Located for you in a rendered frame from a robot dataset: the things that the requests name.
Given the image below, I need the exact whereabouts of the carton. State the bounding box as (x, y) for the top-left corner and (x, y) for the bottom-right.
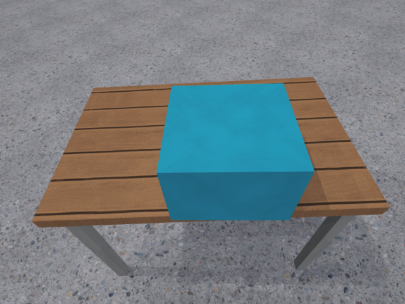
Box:
(156, 83), (315, 220)

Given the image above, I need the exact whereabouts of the table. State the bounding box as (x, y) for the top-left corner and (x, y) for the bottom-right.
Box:
(32, 77), (390, 276)

